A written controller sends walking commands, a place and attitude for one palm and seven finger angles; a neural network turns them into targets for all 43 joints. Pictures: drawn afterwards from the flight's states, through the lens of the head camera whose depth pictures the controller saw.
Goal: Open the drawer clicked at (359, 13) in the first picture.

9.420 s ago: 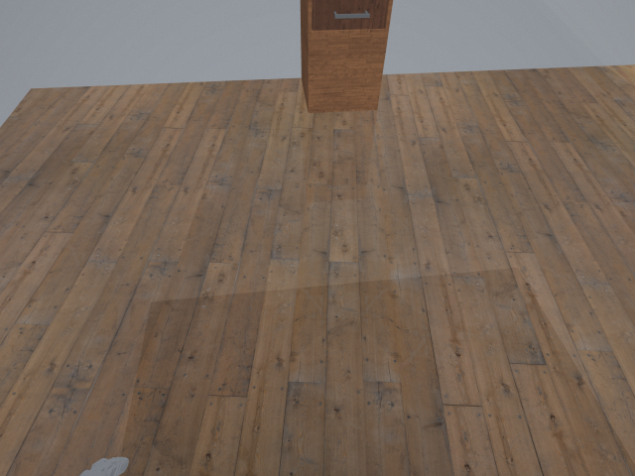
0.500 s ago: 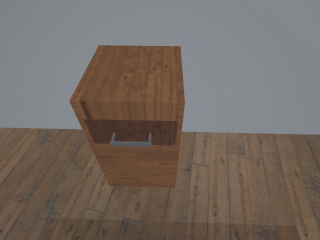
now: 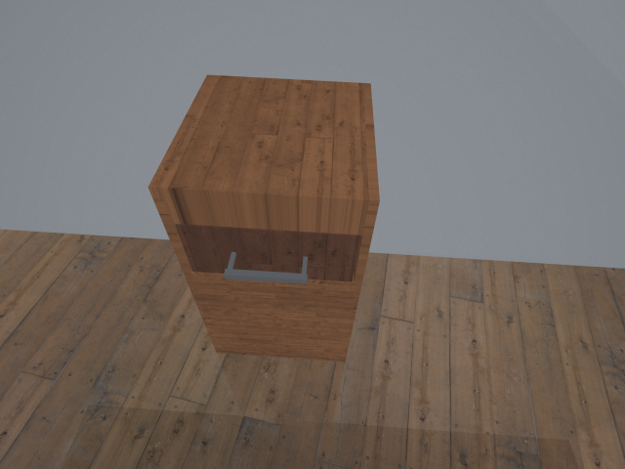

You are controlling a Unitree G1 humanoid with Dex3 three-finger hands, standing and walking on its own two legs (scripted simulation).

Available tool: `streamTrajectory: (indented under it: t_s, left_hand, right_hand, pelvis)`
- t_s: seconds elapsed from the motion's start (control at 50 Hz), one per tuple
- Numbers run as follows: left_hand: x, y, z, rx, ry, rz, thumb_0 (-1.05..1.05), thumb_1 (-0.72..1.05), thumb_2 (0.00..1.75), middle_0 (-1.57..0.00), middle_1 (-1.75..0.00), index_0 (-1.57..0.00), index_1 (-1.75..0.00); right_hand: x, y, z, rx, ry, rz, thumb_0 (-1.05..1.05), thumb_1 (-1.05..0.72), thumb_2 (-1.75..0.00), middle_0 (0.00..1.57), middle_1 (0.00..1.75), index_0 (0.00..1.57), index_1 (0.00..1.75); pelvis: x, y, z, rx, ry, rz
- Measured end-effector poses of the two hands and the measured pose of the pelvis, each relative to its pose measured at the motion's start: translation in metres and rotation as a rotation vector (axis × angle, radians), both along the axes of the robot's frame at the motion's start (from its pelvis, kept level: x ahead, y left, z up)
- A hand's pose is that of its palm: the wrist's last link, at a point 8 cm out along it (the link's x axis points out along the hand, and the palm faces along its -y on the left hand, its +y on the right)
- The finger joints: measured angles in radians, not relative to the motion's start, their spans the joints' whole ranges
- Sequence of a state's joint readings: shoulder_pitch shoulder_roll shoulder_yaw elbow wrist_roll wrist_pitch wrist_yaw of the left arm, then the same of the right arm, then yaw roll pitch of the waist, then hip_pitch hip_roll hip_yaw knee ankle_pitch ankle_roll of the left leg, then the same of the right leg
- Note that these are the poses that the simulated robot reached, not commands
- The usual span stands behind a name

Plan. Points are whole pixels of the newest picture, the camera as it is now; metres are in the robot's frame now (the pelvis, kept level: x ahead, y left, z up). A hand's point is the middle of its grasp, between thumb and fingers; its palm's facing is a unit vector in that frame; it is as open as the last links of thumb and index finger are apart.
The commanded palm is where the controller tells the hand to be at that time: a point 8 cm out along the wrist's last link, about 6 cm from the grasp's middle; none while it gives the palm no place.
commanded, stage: raise the hand with hooked fingers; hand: left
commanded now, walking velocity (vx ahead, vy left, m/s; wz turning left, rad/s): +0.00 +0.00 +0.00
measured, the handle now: (267, 268) +0.54 +0.15 -0.20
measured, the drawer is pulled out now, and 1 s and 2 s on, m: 0.00 0.00 0.00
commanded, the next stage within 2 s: move the hooked fingers above the handle in 1.82 s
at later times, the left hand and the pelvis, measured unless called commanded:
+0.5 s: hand (151, 440) +0.16 +0.22 -0.05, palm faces +0.04 -0.07 -1.00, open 9.5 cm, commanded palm +0.16 +0.21 +0.01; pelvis -0.03 -0.04 -0.05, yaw +2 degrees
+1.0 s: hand (158, 351) +0.25 +0.22 +0.01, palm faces +0.05 -0.10 -0.99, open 12.4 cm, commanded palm +0.22 +0.22 +0.08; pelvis +0.00 -0.03 -0.02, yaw +1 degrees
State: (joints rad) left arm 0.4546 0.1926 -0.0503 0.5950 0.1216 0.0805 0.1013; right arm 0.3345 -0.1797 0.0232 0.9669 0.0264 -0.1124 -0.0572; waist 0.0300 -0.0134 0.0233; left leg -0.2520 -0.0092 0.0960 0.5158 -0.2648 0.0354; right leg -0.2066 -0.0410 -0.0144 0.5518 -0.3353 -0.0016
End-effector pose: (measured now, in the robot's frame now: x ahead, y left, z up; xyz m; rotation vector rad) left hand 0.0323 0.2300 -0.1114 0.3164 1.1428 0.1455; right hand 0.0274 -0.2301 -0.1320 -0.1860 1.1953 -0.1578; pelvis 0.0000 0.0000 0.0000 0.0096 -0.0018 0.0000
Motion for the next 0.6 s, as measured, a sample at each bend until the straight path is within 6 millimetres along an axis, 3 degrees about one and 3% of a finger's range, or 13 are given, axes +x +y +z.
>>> streamTrajectory:
  t_s: [0.06, 0.12, 0.18, 0.24, 0.3, 0.4, 0.5, 0.6]
  left_hand:
    - [0.057, 0.012, 0.053, 0.225, -0.286, -0.16, 0.03, 0.91, 0.88, -0.21, -0.32, -0.2, -0.32]
    - [0.109, 0.01, 0.099, 0.518, -0.507, -0.386, 0.02, 0.87, 0.87, -0.21, -0.35, -0.2, -0.35]
    - [0.138, -0.006, 0.121, 0.769, -0.649, -0.569, 0.02, 0.81, 0.84, -0.21, -0.38, -0.2, -0.38]
    - [0.138, -0.029, 0.117, 0.863, -0.703, -0.692, 0.01, 0.74, 0.82, -0.21, -0.42, -0.21, -0.42]
    - [0.12, -0.043, 0.103, 0.893, -0.696, -0.767, 0.0, 0.67, 0.79, -0.22, -0.46, -0.21, -0.46]
    - [0.092, -0.034, 0.093, 0.993, -0.646, -0.775, 0.0, 0.53, 0.74, -0.24, -0.54, -0.24, -0.54]
    - [0.103, -0.011, 0.112, 1.085, -0.649, -0.698, 0.0, 0.41, 0.69, -0.26, -0.61, -0.26, -0.61]
    - [0.133, -0.014, 0.135, 1.068, -0.66, -0.688, 0.0, 0.29, 0.64, -0.27, -0.69, -0.26, -0.69]
  right_hand:
    - [0.035, -0.008, 0.006, -0.019, -0.215, 0.012, 0.02, -0.92, -0.9, 0.2, 0.3, 0.2, 0.3]
    - [0.076, -0.015, 0.012, -0.026, -0.369, 0.072, 0.02, -0.91, -0.9, 0.2, 0.3, 0.2, 0.3]
    - [0.115, -0.02, 0.022, -0.024, -0.473, 0.119, 0.01, -0.91, -0.9, 0.2, 0.3, 0.2, 0.3]
    - [0.147, -0.024, 0.032, -0.014, -0.522, 0.159, 0.01, -0.91, -0.9, 0.2, 0.3, 0.2, 0.3]
    - [0.171, -0.023, 0.038, -0.013, -0.534, 0.216, 0.01, -0.91, -0.9, 0.2, 0.3, 0.2, 0.3]
    - [0.193, -0.016, 0.031, -0.012, -0.511, 0.304, 0.01, -0.91, -0.9, 0.2, 0.3, 0.2, 0.3]
    - [0.193, -0.005, 0.012, 0.021, -0.469, 0.322, 0.01, -0.91, -0.9, 0.2, 0.3, 0.2, 0.3]
    - [0.171, 0.0, -0.001, 0.069, -0.394, 0.28, 0.01, -0.9, -0.9, 0.2, 0.3, 0.2, 0.3]
  pelvis:
    - [-0.006, 0.0, -0.006, 0.012, 0.024, 0.021]
    - [-0.014, -0.002, -0.014, 0.005, 0.075, 0.027]
    - [-0.021, -0.006, -0.023, 0.007, 0.127, 0.002]
    - [-0.025, -0.013, -0.032, 0.016, 0.16, -0.022]
    - [-0.027, -0.022, -0.039, 0.023, 0.179, -0.022]
    - [-0.029, -0.035, -0.049, 0.016, 0.186, 0.007]
    - [-0.03, -0.043, -0.054, -0.003, 0.17, 0.043]
    - [-0.026, -0.044, -0.045, -0.004, 0.152, 0.047]
